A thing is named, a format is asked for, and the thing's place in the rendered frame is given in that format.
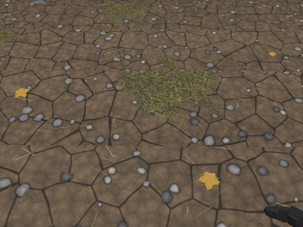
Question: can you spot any right robot hand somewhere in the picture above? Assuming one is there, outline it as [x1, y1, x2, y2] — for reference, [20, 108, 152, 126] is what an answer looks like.
[264, 206, 303, 227]

